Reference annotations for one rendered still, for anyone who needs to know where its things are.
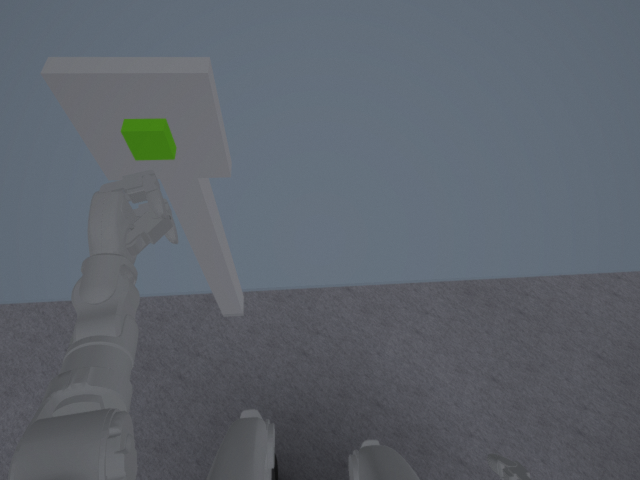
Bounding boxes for button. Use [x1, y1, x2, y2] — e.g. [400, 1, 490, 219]
[121, 119, 176, 160]

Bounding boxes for left robot thigh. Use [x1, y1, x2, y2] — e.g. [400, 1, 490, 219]
[206, 417, 275, 480]

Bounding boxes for left robot hand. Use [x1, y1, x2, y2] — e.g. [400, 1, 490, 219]
[88, 170, 178, 265]

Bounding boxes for left robot forearm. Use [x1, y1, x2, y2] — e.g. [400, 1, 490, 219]
[8, 253, 140, 480]

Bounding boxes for panel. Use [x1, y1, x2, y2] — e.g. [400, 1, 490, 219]
[40, 57, 244, 317]

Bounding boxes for right robot hand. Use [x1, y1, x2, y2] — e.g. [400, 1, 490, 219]
[487, 453, 531, 480]

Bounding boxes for left robot upper arm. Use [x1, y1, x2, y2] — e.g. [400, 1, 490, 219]
[13, 408, 137, 480]

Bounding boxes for right robot shin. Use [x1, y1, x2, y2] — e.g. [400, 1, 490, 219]
[360, 439, 380, 449]

